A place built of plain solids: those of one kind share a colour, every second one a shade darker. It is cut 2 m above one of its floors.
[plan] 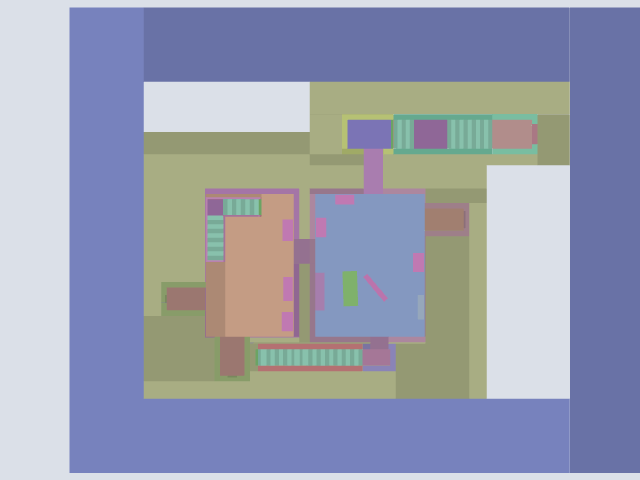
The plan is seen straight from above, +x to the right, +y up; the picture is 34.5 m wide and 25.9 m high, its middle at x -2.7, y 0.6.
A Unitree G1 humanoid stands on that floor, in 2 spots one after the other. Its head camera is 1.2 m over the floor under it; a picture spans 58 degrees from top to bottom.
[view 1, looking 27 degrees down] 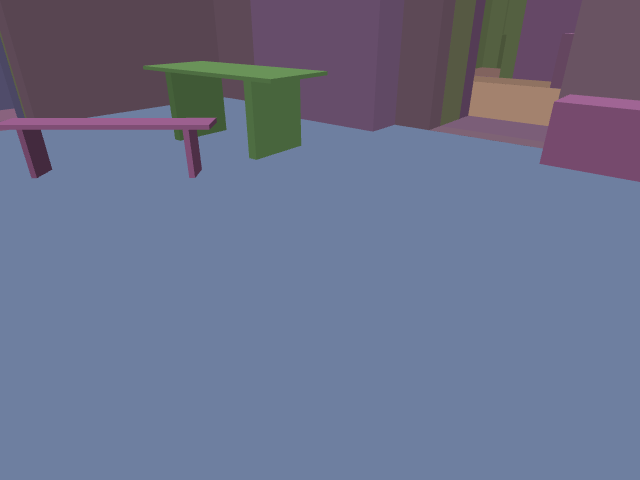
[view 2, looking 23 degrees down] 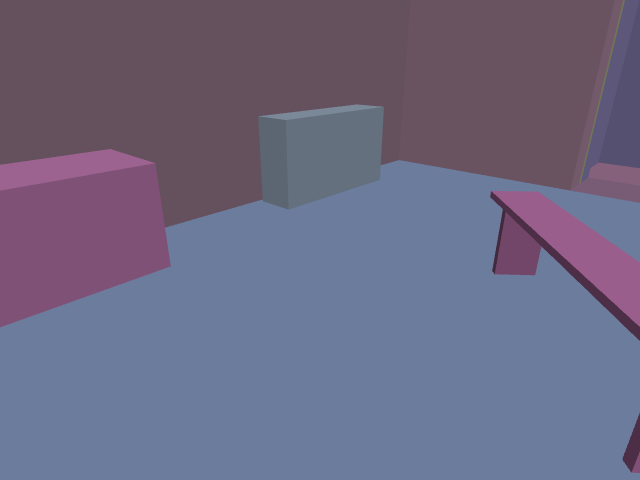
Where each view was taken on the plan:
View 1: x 1.95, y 1.70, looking -140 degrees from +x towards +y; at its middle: floor_hall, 2.64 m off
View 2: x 0.00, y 0.00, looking -47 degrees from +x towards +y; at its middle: floor_hall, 3.07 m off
